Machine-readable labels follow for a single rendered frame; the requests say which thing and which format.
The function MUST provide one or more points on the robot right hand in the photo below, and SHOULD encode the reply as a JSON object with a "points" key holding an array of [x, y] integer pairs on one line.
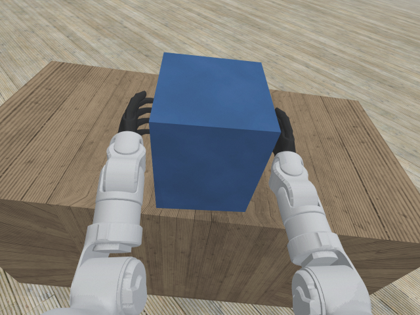
{"points": [[286, 141]]}

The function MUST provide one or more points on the robot left upper arm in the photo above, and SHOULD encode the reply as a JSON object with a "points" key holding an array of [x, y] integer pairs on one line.
{"points": [[107, 286]]}

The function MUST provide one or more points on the pedestal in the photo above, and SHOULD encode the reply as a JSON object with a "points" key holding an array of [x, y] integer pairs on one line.
{"points": [[54, 133]]}

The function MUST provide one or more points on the left robot forearm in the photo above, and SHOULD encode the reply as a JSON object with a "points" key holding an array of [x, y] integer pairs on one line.
{"points": [[116, 223]]}

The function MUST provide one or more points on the robot left hand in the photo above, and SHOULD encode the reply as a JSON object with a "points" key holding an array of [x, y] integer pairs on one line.
{"points": [[129, 120]]}

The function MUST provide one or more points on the robot right upper arm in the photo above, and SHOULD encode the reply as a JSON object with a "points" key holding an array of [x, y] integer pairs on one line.
{"points": [[329, 290]]}

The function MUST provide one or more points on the right robot forearm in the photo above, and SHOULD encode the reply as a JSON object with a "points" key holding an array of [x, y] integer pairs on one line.
{"points": [[311, 241]]}

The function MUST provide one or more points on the carton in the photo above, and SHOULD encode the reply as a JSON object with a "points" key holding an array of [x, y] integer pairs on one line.
{"points": [[213, 128]]}

